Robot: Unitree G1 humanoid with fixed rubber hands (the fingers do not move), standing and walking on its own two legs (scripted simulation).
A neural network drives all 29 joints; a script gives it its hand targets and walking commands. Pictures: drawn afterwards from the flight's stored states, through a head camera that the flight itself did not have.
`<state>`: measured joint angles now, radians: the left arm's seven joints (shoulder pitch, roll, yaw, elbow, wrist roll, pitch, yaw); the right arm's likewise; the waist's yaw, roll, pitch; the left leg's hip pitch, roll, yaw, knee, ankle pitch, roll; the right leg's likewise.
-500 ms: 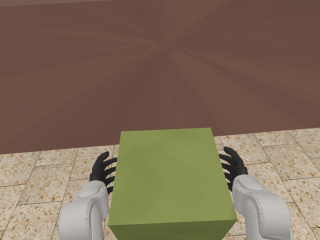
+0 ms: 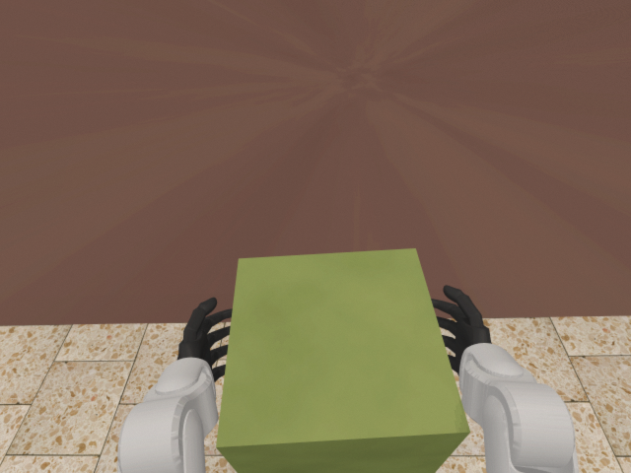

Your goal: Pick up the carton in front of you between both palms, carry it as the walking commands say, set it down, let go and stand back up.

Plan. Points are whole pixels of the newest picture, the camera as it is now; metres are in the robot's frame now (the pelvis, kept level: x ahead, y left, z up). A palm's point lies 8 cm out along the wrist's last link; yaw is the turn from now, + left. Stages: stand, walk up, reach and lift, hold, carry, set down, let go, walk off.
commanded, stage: carry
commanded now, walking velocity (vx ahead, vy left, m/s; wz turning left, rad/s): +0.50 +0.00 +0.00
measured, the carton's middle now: (333, 379) +0.25 +0.01 +0.01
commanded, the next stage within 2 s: none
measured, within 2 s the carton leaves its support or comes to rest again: neither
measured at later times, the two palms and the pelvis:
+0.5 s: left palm (236, 167) +0.60 +0.17 +0.08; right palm (412, 167) +0.57 -0.13 +0.09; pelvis +0.34 +0.04 +0.00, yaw -4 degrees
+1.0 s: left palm (280, 43) +1.02 +0.11 +0.14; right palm (405, 39) +1.02 -0.19 +0.13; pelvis +0.66 -0.03 -0.01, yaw -2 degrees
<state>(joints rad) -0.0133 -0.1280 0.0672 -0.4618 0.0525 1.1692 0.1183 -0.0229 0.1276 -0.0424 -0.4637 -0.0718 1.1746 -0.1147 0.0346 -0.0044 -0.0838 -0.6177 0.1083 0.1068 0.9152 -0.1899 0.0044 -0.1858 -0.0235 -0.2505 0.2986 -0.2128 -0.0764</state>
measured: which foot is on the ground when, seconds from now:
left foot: up 0.00-0.22, down 0.24-0.76, up 0.78-1.00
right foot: down 0.00-0.24, up 0.26-0.72, down 0.74-1.00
